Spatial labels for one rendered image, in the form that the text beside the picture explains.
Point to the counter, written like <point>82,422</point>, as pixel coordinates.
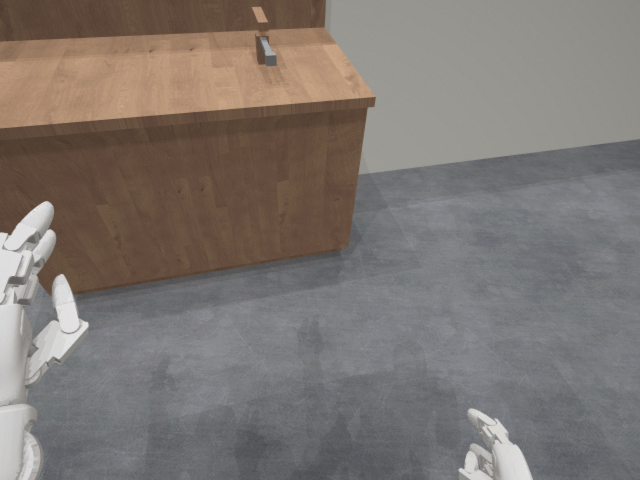
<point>166,145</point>

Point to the right robot hand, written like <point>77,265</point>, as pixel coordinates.
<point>506,462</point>

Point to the left robot hand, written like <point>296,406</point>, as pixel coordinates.
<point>22,256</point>

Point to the left robot forearm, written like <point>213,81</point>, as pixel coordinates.
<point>21,454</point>

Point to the tap lever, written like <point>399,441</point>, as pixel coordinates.
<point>270,57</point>

